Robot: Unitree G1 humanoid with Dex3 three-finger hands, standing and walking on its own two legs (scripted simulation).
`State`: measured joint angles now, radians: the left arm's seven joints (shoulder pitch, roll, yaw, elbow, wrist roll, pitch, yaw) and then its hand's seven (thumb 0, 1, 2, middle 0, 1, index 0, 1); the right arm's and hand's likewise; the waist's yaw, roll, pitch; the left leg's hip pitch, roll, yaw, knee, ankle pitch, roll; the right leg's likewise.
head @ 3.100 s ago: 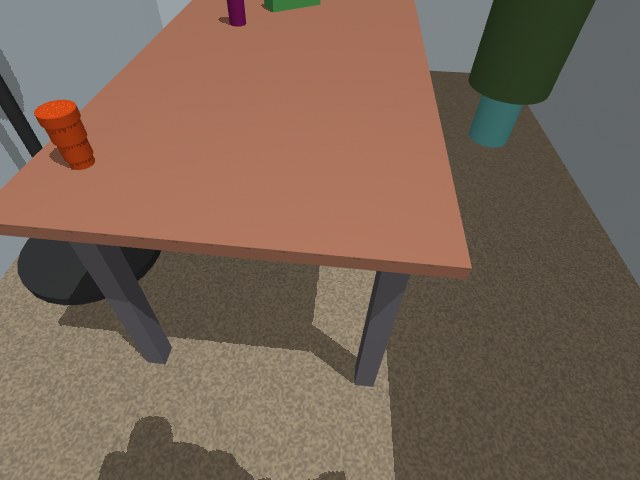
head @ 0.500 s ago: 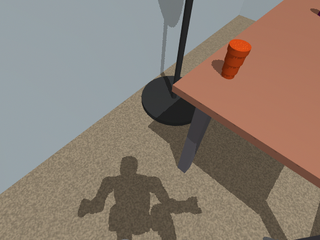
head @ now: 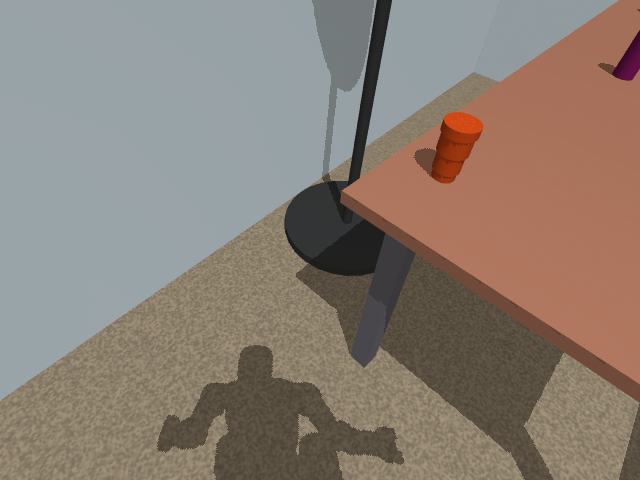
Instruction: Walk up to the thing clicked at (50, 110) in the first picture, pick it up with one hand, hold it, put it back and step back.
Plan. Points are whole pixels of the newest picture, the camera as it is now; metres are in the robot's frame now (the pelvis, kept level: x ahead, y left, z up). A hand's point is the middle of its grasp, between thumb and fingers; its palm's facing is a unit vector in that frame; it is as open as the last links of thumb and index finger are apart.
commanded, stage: walk up
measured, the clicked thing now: (452, 150) +0.69 -0.27 +0.04
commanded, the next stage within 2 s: stand in 0.84 s
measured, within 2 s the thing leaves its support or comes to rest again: neither
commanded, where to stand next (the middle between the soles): +0.08 -0.03 m, yaw -3 degrees
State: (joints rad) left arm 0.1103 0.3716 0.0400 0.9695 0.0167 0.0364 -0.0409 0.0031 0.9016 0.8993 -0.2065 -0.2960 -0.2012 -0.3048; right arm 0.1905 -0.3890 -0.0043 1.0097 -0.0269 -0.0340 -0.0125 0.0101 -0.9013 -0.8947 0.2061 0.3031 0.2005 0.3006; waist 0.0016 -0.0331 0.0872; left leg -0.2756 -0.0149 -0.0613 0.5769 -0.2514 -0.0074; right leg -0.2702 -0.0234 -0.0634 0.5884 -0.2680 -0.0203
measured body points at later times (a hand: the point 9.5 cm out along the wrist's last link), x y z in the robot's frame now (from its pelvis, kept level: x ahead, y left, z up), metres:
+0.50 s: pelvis +0.01 +0.00 +0.01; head +0.03 +0.01 +0.46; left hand +0.09 +0.31 -0.12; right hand +0.12 -0.30 -0.11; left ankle +0.04 +0.13 -0.73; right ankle +0.03 -0.11 -0.73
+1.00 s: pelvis +0.02 +0.00 +0.02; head +0.03 +0.00 +0.47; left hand +0.11 +0.30 -0.12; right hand +0.10 -0.30 -0.11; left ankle +0.04 +0.13 -0.73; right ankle +0.03 -0.11 -0.73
